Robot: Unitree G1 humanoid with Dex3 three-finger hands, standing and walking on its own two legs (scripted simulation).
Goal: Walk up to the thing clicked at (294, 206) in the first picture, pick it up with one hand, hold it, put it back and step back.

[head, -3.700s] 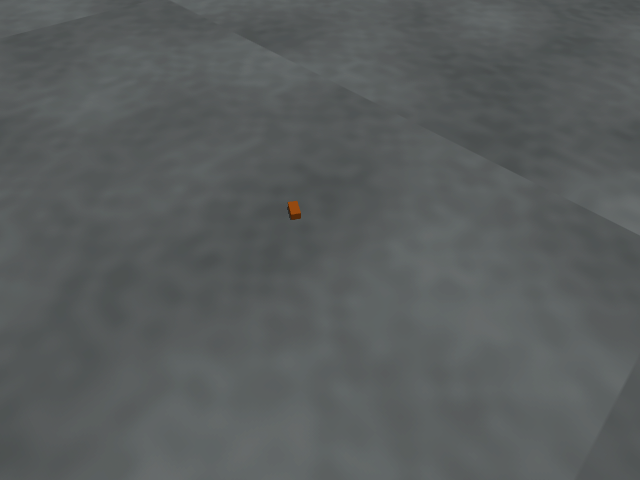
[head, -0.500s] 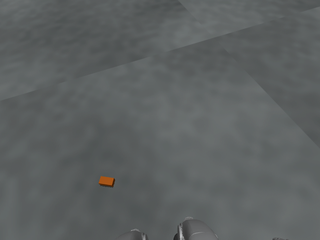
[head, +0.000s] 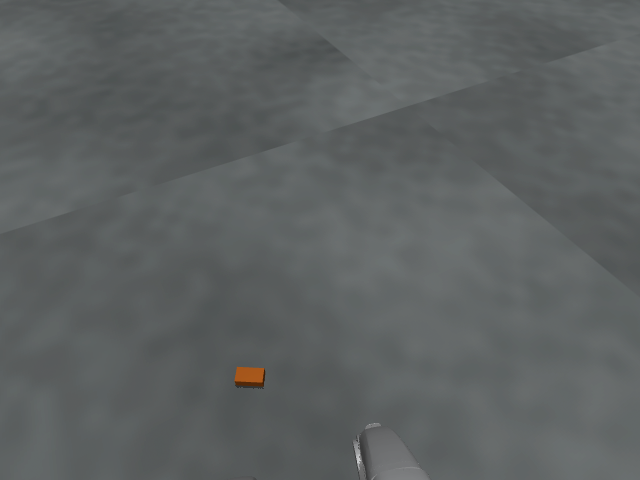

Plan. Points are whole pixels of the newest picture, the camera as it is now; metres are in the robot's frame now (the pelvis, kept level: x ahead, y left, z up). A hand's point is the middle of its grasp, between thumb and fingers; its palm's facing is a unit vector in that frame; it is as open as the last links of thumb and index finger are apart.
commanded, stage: walk up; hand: left
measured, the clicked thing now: (250, 376) +0.52 +0.19 -0.70
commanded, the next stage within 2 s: stand in 1.76 s
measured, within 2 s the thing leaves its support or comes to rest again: neither
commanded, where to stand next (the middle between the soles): +0.10 -0.02 m, yaw -5 degrees
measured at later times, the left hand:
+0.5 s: hand (159, 450) +0.20 +0.21 -0.11, palm faces -0.19 -0.91 -0.37, open 7.4 cm
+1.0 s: hand out of the picture +0.15 +0.22 -0.11, palm faces -0.13 -0.92 -0.36, open 7.4 cm
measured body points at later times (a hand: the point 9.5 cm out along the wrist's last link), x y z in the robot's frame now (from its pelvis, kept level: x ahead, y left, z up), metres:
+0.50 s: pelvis +0.03 -0.02 +0.02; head +0.07 -0.02 +0.47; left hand +0.21 +0.26 -0.09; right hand +0.02 -0.36 -0.09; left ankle +0.04 +0.14 -0.65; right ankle +0.05 -0.14 -0.69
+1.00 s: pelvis +0.02 -0.02 +0.04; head +0.06 -0.04 +0.49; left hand +0.16 +0.27 -0.08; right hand +0.07 -0.35 -0.09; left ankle +0.08 +0.12 -0.69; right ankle +0.04 -0.14 -0.69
